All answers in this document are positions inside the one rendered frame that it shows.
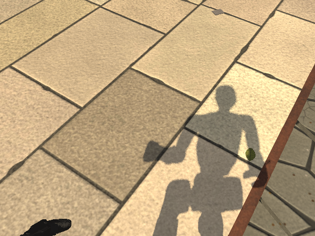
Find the robot left hand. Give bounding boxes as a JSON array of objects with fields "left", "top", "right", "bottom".
[{"left": 20, "top": 218, "right": 72, "bottom": 236}]

